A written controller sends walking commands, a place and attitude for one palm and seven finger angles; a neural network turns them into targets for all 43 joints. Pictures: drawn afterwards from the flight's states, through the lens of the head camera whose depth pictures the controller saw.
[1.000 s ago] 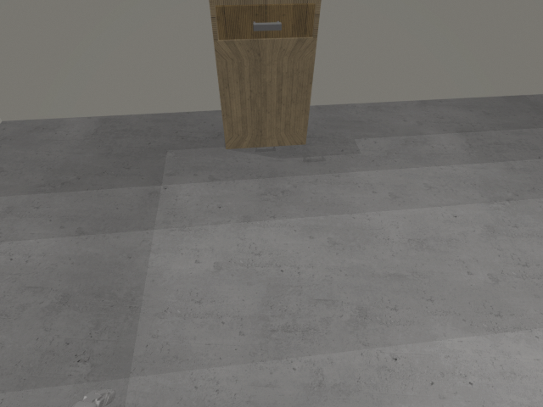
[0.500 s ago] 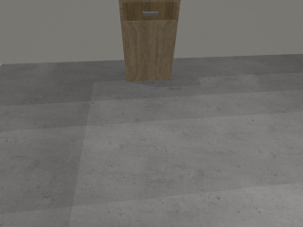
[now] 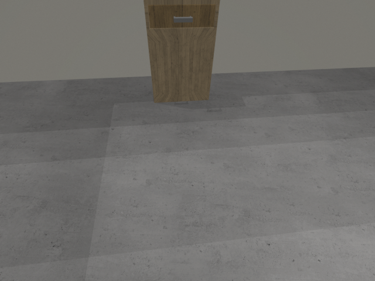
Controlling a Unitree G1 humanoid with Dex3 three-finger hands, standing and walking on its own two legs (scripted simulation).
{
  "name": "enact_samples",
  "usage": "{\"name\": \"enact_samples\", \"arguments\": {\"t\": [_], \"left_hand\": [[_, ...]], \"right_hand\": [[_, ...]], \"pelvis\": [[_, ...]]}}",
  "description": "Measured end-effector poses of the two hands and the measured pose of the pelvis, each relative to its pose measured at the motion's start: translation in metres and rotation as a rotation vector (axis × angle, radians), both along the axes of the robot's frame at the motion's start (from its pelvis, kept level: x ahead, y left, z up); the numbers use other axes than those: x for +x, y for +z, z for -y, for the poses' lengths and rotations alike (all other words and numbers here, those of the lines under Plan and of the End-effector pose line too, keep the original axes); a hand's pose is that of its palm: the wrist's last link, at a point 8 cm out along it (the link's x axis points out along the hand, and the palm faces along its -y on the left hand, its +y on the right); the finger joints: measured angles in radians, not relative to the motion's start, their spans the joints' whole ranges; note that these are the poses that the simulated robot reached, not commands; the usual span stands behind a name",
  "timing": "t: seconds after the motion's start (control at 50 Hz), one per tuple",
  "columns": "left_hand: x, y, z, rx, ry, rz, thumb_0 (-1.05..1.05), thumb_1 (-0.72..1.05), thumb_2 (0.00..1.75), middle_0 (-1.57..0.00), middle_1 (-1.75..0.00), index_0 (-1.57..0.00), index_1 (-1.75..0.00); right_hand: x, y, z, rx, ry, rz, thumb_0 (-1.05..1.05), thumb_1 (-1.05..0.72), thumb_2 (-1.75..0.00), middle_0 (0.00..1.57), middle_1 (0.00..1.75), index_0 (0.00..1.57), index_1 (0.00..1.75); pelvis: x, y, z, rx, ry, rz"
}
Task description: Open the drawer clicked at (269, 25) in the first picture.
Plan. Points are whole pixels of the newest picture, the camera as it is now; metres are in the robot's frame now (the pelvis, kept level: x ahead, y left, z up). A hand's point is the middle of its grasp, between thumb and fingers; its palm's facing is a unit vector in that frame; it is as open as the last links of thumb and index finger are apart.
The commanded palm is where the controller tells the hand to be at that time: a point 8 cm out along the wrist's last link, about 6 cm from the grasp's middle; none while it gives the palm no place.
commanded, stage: look at it before walking up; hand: left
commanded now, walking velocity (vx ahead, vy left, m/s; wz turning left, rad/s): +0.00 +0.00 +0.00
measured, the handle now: (182, 18) +1.67 +0.11 -0.07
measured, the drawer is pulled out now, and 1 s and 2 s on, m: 0.00 0.00 0.00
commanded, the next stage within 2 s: walk to a spot facing it in 0.44 s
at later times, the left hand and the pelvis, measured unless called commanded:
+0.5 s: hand out of the picture +0.07 +0.25 -0.16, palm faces -0.04 -0.94 -0.33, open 7.4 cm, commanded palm none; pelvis +0.00 +0.00 +0.00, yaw +0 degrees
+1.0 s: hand out of the picture +0.08 +0.15 -0.18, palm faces -0.05 -0.98 -0.20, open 7.3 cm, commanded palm none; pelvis +0.10 -0.03 -0.02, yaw -7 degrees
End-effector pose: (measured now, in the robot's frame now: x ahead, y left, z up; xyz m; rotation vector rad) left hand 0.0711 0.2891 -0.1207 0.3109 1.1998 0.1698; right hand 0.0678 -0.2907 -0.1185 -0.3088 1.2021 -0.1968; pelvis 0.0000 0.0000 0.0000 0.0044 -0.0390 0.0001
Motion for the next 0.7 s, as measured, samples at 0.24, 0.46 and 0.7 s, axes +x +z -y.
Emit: {"name": "enact_samples", "arguments": {"t": [0.24,0.46,0.7], "left_hand": [[-0.003,0.0,-0.001,0.002,0.002,-0.016,0.0,0.91,0.9,-0.2,-0.3,-0.2,-0.3],[-0.005,0.0,-0.001,0.005,0.006,-0.032,0.0,0.91,0.9,-0.2,-0.3,-0.2,-0.3],[-0.01,-0.012,0.016,-0.032,0.011,-0.08,0.0,0.91,0.9,-0.2,-0.3,-0.2,-0.3]], "right_hand": [[0.0,0.0,0.0,0.001,0.0,-0.009,0.0,-0.91,-0.9,0.2,0.3,0.2,0.3],[0.004,0.0,0.001,0.0,0.002,-0.016,0.0,-0.91,-0.9,0.2,0.3,0.2,0.3],[0.001,-0.011,-0.012,0.038,-0.029,-0.027,0.0,-0.91,-0.9,0.2,0.3,0.2,0.3]], "pelvis": [[0.001,0.001,0.0,0.0,-0.001,-0.004],[0.004,0.001,0.001,0.001,0.0,-0.007],[0.02,-0.003,0.002,0.001,-0.038,-0.014]]}}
